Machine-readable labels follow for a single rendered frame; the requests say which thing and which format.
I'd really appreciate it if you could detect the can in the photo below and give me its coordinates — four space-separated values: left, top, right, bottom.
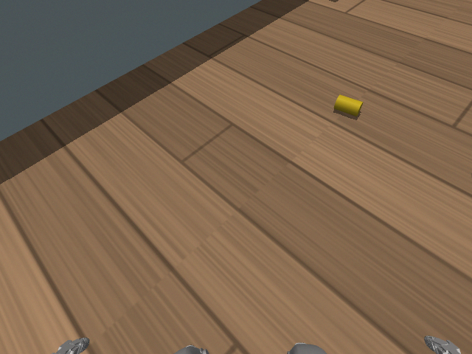
334 95 363 116

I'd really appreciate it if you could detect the right robot hand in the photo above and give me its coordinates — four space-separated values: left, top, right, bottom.
424 336 461 354

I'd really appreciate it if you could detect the left robot hand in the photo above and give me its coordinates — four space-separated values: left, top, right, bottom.
52 338 90 354

